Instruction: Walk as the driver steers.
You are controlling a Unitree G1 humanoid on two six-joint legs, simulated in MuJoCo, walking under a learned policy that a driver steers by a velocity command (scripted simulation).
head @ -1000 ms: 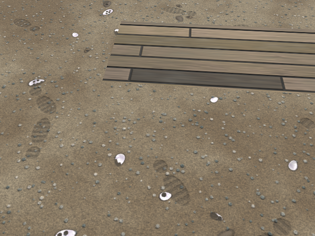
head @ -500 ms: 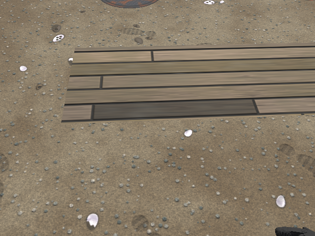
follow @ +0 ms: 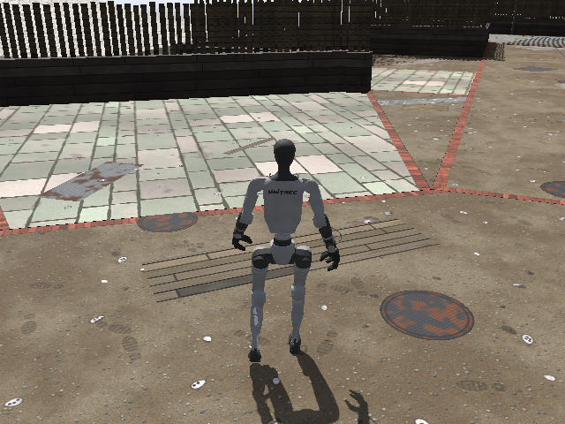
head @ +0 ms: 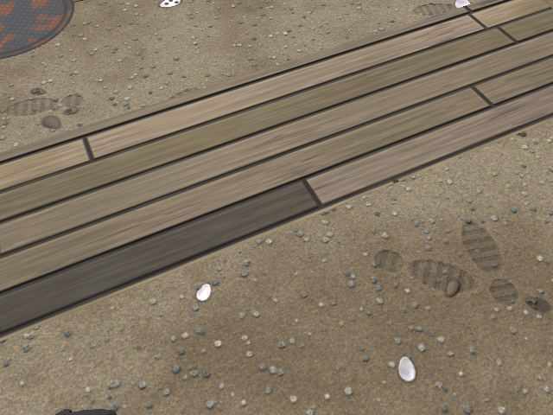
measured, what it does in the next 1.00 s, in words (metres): walks ahead, turning left: left foot, then right foot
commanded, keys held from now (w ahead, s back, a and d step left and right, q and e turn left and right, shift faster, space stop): w+q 0.48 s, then q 0.34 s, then no key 0.18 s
